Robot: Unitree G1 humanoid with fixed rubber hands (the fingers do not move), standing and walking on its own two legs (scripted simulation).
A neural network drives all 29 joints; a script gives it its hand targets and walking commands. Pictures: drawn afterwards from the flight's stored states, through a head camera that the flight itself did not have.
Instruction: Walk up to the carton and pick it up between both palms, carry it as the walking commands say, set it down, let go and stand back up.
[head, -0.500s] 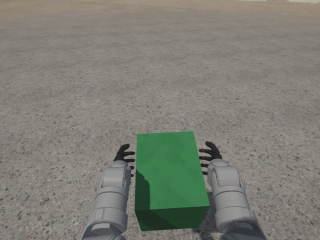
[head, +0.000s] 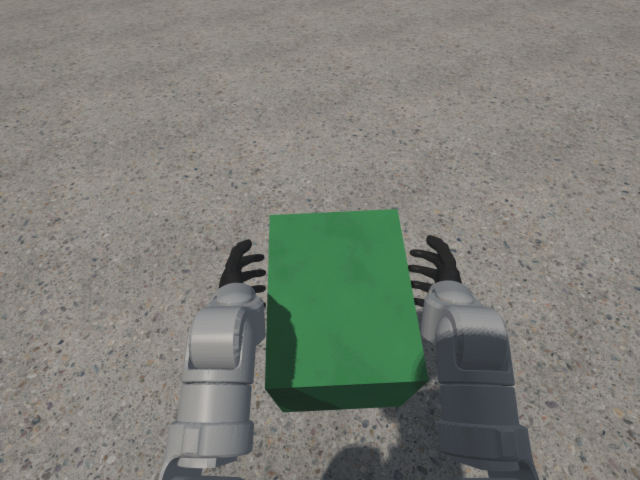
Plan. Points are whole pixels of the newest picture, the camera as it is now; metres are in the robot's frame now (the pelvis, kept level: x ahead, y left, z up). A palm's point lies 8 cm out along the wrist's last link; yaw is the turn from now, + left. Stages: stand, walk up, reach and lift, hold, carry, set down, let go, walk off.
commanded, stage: carry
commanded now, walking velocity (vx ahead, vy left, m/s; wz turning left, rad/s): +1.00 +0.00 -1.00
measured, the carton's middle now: (337, 314) +0.35 +0.00 +0.00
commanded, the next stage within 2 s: none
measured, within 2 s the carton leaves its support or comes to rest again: neither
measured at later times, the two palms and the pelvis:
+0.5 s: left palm (405, 166) +0.62 -0.12 +0.06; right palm (562, 202) +0.52 -0.36 +0.06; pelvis +0.31 -0.13 -0.01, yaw -26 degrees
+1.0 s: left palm (589, 82) +0.91 -0.57 +0.08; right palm out of the picture +0.67 -0.66 +0.08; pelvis +0.67 -0.35 -0.01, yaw -61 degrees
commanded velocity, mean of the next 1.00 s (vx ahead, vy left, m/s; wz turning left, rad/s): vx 1.00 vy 0.00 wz -1.00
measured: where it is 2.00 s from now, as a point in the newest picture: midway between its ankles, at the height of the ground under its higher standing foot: outside the picture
